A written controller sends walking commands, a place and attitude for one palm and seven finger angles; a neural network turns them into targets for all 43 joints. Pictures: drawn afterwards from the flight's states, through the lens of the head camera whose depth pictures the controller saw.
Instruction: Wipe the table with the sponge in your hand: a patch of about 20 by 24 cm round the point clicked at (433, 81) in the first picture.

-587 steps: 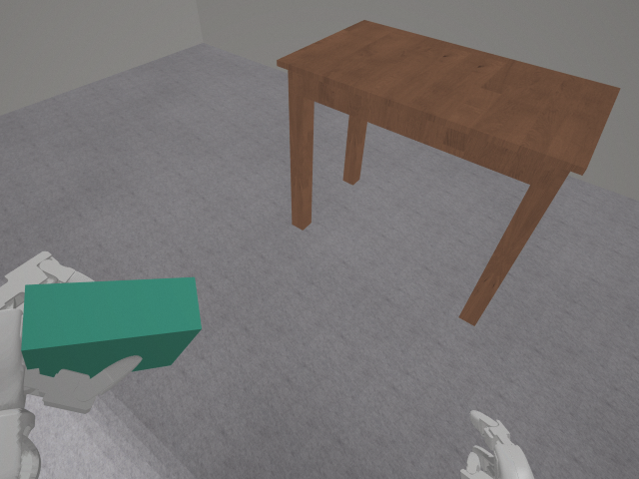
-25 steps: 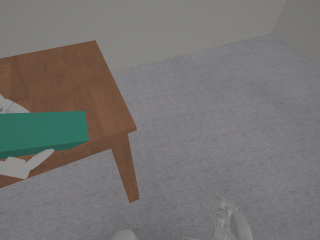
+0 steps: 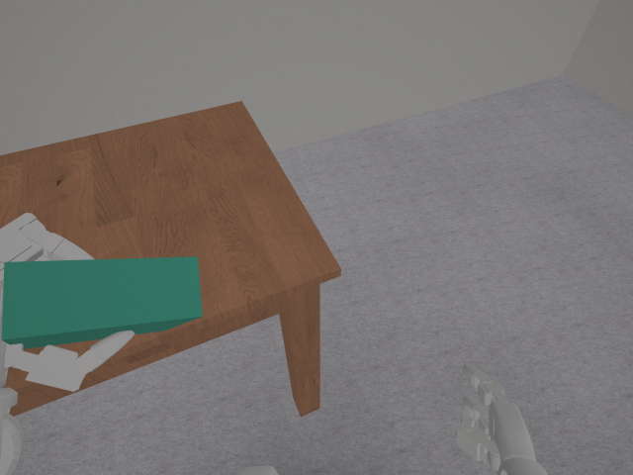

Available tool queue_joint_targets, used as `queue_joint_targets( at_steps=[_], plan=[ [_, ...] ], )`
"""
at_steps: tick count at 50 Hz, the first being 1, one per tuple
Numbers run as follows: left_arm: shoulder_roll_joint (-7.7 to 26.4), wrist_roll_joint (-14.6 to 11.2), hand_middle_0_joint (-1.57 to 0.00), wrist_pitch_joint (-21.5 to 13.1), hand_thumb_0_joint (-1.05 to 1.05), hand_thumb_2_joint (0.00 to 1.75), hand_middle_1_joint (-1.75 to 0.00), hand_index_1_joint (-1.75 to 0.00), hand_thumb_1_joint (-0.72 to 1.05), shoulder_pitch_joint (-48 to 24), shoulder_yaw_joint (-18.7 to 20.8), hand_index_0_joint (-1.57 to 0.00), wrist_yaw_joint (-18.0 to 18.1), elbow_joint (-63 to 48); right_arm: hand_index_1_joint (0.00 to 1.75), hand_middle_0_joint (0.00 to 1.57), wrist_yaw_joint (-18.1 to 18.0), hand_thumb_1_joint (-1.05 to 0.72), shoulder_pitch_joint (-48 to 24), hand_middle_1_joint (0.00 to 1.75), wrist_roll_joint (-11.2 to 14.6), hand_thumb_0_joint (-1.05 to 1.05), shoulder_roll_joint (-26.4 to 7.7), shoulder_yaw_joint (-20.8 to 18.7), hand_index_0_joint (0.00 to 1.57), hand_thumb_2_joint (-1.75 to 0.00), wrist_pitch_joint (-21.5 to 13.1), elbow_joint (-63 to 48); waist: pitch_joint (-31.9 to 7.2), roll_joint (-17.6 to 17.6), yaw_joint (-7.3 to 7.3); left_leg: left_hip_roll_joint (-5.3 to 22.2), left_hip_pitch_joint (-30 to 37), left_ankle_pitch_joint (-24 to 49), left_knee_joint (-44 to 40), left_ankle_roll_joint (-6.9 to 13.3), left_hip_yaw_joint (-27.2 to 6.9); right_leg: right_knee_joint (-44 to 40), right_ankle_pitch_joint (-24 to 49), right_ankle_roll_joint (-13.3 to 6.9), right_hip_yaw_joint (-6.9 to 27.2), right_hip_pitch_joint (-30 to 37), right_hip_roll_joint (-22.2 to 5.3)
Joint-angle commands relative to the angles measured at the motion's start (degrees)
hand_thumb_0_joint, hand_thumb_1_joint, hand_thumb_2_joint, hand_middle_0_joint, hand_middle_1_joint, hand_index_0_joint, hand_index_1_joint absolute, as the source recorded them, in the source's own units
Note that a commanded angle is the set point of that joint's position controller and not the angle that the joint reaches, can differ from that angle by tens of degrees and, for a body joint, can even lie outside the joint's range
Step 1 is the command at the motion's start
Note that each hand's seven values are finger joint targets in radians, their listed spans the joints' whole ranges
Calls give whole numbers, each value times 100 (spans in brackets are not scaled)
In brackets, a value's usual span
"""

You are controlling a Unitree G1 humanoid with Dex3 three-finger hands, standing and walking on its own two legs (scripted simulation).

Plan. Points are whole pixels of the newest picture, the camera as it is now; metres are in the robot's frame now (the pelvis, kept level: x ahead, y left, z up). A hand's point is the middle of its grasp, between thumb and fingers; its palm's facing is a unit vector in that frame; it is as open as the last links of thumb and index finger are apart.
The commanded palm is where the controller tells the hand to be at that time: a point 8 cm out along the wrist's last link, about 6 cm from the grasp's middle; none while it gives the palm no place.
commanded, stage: shuffle to correct the standing spot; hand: left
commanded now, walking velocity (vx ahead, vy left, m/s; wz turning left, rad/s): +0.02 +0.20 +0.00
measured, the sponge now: (132, 302) +0.23 +0.19 +0.17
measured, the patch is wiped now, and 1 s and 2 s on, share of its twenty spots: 0.00 0.00 0.00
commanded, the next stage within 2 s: come to a stop and stand still in 1.74 s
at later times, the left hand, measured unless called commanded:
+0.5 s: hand out of the picture +0.18 +0.33 +0.22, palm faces +0.40 -0.78 -0.48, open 9.4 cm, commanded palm +0.13 +0.39 +0.20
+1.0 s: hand out of the picture +0.16 +0.46 +0.21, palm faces +0.44 -0.76 -0.47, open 9.4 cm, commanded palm +0.10 +0.49 +0.20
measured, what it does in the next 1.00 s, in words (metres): steps to the left: left foot, then right foot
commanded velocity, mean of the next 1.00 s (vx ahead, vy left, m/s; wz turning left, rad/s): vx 0.10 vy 0.15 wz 0.00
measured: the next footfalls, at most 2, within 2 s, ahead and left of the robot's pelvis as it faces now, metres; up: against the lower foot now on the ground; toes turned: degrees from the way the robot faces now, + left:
left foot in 0.24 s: +0.04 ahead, +0.22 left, +0.00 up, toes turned +3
right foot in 0.46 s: +0.01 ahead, +0.03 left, +0.00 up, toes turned -7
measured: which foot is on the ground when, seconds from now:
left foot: up 0.00-0.22, down 0.24-0.48, up 0.50-0.76, down 0.78-1.00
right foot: down 0.00-0.24, up 0.26-0.44, down 0.46-0.80, up 0.82-1.00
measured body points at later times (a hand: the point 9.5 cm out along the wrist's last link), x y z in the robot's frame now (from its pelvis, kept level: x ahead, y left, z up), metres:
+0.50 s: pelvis -0.03 +0.11 +0.00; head -0.01 +0.10 +0.45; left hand +0.16 +0.37 +0.24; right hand +0.13 -0.11 -0.09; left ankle +0.00 +0.22 -0.71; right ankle -0.03 +0.03 -0.72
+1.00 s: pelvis -0.06 +0.21 +0.01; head -0.05 +0.21 +0.46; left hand +0.13 +0.50 +0.24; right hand +0.11 +0.00 -0.07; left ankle -0.02 +0.35 -0.72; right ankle -0.05 +0.15 -0.70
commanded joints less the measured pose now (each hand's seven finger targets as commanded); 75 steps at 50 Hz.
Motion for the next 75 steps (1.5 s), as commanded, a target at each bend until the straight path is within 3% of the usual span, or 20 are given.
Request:
queue_joint_targets(
  at_steps=[1, 5, 9, 13, 21, 22, 24, 25, 31, 37, 40, 43, 49, 51, 53, 59, 65, 67, 69, 75],
  plan=[
    [1030, -242, -120, -211, 0, 130, -160, -160, 10, -346, 945, -120, 155, -445, 30, 20, 14, -90, -155, 30, 3, 0, -760, -311, 20, -90, -34, -630, -438, -1462, 4, 196, -1350, -542, 2419, -263, -818, -2437, 1159, -1062, 3255, 444, -2505],
    [912, -156, -120, -240, 0, 130, -160, -160, 10, -234, 907, -120, 120, -40, 30, 20, -52, -90, -195, 30, -34, 0, -472, -86, 20, -90, 150, -584, -595, -1256, -31, 382, -244, -325, 687, -124, -465, -1817, 1659, -537, 1358, -6, -1685],
    [704, -165, -120, -153, 0, 130, -160, -160, 10, -677, 433, -120, 132, -677, 30, 20, -183, -90, -257, 30, -26, 0, -442, -149, 20, -90, 13, -614, -814, -550, -51, -302, 1045, 654, -1505, -150, 492, -1237, 1139, -137, 797, 34, -1071],
    [1105, -100, -120, -290, 0, 130, -160, -160, 10, -1019, 586, -120, 155, -1759, 30, 20, -192, -90, -117, 30, 59, 0, -765, -360, 20, -90, -215, -907, -1106, 1551, -12, 1500, 1332, 2805, -2269, 827, -1647, 1704, -1351, 324, 152, -827, 108],
    [1138, -216, -120, -223, 0, 130, -160, -160, 10, 36, 1011, -120, 233, -1538, 30, 20, -32, -90, -203, 30, -4, 0, -714, -200, 20, -90, -351, -608, -1276, 1159, 88, 842, 383, 1856, -1369, 480, -653, -1133, 567, 189, -23, 938, 29],
    [1154, -189, -120, -196, 0, 130, -160, -160, 10, 143, 1049, -120, 228, -1218, 30, 20, -33, -90, -146, 30, -15, 0, -689, -172, 20, -90, -293, -587, -1237, 676, 77, 654, -124, 1151, -1030, 315, -515, -1624, 1114, 88, 291, 1467, -269],
    [1305, -238, -120, -136, 0, 130, -160, -160, 10, 240, 1198, -120, 219, -362, 30, 20, -13, -90, -26, 30, -44, 0, -617, -173, 20, -90, -121, -627, -935, -1426, 13, -172, -1558, -860, 1145, -130, -90, -2362, 1886, -783, 3172, 1652, -2320],
    [957, -338, -120, -88, 0, 130, -160, -160, 10, 169, 998, -120, 174, -96, 30, 20, 23, -90, 107, 30, 4, 0, -785, -319, 20, -90, -54, -468, -797, -1655, -8, 38, -1595, -642, 1974, -233, -583, -2442, 1680, -890, 3227, 1337, -2528],
    [816, -171, -120, -201, 0, 130, -160, -160, 10, -163, 691, -120, 126, -32, 30, 20, -94, -90, -189, 30, -23, 0, -587, -127, 20, -90, 79, -434, -594, -1276, -72, 331, -669, 73, 1052, -140, -284, -2133, 1161, -475, 1128, 318, -1557],
    [1049, -105, -120, -209, 0, 130, -160, -160, 10, -929, 477, -120, 254, -1805, 30, 20, -253, -90, -181, 30, -64, 0, -620, -298, 20, -90, -270, -502, -872, -118, -29, -258, 1212, 470, -1526, -62, 490, -1475, 118, -251, 792, 70, -1072],
    [1259, -6, -120, -329, 0, 130, -160, -160, 10, -886, 701, -120, 284, -2234, 30, 20, -259, -90, -67, 30, -43, 0, -896, -457, 20, -90, -330, -635, -1029, 2121, -44, 1516, 1634, 1639, -2529, 861, -2087, 1676, -1364, 242, 111, -1159, 106],
    [1336, -126, -120, -253, 0, 130, -160, -160, 10, -72, 1115, -120, 225, -1455, 30, 20, -198, -90, -71, 30, 0, 0, -763, -482, 20, -90, -281, -513, -1208, 1639, -30, 1317, 1376, 2097, -2153, 1036, -1555, 2378, -1121, 184, 282, -1278, -14],
    [833, -224, -120, -105, 0, 130, -160, -160, 10, 70, 731, -120, 99, -567, 30, 20, -186, -90, -154, 30, 84, 0, -668, -178, 20, -90, -242, -434, -779, 975, 9, 1010, -221, -157, -2227, 698, -879, -531, -111, 175, -97, 520, 224],
    [952, -142, -120, -15, 0, 130, -160, -160, 10, -191, 745, -120, 109, -277, 30, 20, -237, -90, -135, 30, 34, 0, -593, -108, 20, -90, -179, -414, -819, -77, 13, 678, -853, -985, -1486, 476, -647, -1757, -46, 16, 561, 1413, -110],
    [1128, -113, -120, 57, 0, 130, -160, -160, 10, -648, 722, -120, 106, -273, 30, 20, -170, -90, -206, 30, -23, 0, -650, -147, 20, -90, -86, -469, -626, -1632, 23, -203, -1675, -959, 1260, 84, -65, -3018, -772, -983, 3691, 1202, -2051],
    [969, -99, -120, -226, 0, 130, -160, -160, 10, -1010, 571, -120, 95, -473, 30, 20, -211, -90, -337, 30, -64, 0, -490, -45, 20, -90, -111, -281, -683, -525, -31, 121, -724, 183, 810, 31, -80, -2320, 1775, -775, 1388, 823, -1397],
    [891, -157, -120, -292, 0, 130, -160, -160, 10, -613, 604, -120, 151, -1063, 30, 20, -262, -90, -345, 30, -132, 0, -534, -217, 20, -90, -299, -480, -1041, -317, 125, -202, 1124, 1077, -1682, 168, 438, -1805, 1377, -516, 967, 891, -891],
    [911, -168, -120, -301, 0, 130, -160, -160, 10, -484, 662, -120, 133, -1139, 30, 20, -268, -90, -222, 30, -83, 0, -700, -336, 20, -90, -252, -525, -1264, 341, 57, 381, 1821, 1687, -2016, 381, -305, -828, 1500, -243, 818, 552, -514],
    [900, -136, -120, -226, 0, 130, -160, -160, 10, -304, 646, -120, 71, -991, 30, 20, -229, -90, -239, 30, 0, 0, -791, -372, 20, -90, -128, -643, -1157, 934, 43, 1590, 2195, 2857, -2336, 990, -1939, 404, -577, 50, 381, -687, 123],
    [951, -159, -120, -93, 0, 130, -160, -160, 10, 69, 799, -120, -40, -1230, 30, 20, -197, -90, -139, 30, 5, 0, -714, -271, 20, -90, -41, -699, -1094, 1143, -1, 1170, 1165, 3333, -1889, 708, -855, -813, 174, 36, 51, 218, 163]
  ],
)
